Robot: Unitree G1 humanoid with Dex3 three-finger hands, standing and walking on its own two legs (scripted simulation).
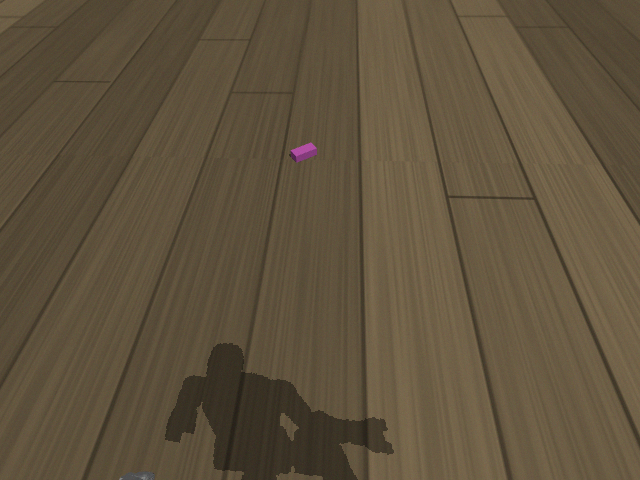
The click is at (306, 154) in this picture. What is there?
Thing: flat box
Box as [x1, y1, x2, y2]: [290, 143, 316, 162]
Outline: 316,148 311,143 308,143 290,150 291,156 296,162 316,154
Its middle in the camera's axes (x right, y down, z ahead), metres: -0.08 -0.44 +1.96
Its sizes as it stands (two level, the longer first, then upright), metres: 0.121 0.058 0.040
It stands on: the floor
